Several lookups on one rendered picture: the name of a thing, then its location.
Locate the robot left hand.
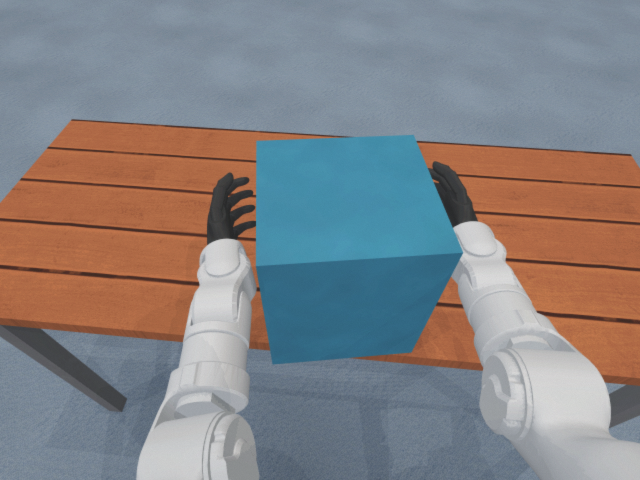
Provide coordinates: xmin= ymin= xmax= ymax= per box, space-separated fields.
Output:
xmin=207 ymin=172 xmax=256 ymax=245

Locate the robot left forearm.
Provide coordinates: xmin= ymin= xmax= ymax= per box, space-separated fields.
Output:
xmin=136 ymin=239 xmax=257 ymax=480

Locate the table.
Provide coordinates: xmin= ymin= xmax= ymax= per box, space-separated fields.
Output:
xmin=0 ymin=119 xmax=640 ymax=428

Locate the robot right hand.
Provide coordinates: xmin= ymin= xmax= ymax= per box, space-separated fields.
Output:
xmin=428 ymin=161 xmax=478 ymax=227

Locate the robot left upper arm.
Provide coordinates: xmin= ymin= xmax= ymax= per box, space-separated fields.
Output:
xmin=137 ymin=411 xmax=259 ymax=480

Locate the carton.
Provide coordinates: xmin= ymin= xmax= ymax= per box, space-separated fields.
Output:
xmin=256 ymin=135 xmax=463 ymax=364

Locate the robot right upper arm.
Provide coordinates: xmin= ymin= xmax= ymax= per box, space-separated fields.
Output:
xmin=479 ymin=347 xmax=640 ymax=480

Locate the robot right forearm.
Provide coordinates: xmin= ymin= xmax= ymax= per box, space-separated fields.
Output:
xmin=451 ymin=221 xmax=611 ymax=429

